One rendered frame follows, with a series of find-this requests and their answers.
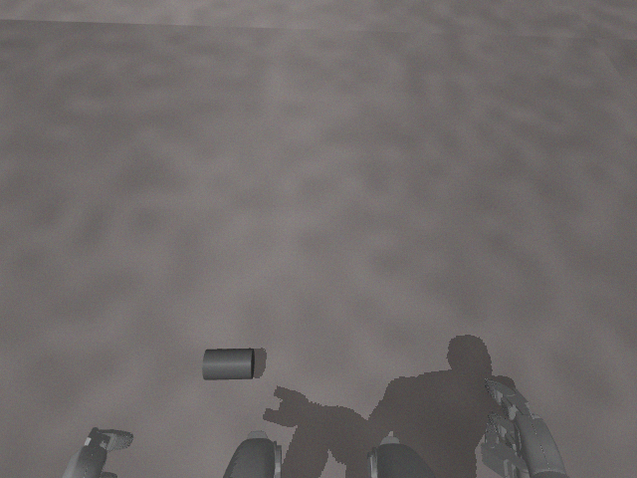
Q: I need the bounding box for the right robot hand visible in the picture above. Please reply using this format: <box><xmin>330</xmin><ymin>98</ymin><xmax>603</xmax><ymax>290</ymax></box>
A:
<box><xmin>481</xmin><ymin>378</ymin><xmax>567</xmax><ymax>478</ymax></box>

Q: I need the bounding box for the can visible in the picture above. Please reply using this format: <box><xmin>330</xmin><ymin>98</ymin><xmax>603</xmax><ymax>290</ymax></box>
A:
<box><xmin>202</xmin><ymin>349</ymin><xmax>255</xmax><ymax>380</ymax></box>

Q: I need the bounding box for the left robot hand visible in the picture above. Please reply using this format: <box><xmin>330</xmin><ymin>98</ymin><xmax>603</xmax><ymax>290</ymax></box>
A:
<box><xmin>62</xmin><ymin>427</ymin><xmax>133</xmax><ymax>478</ymax></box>

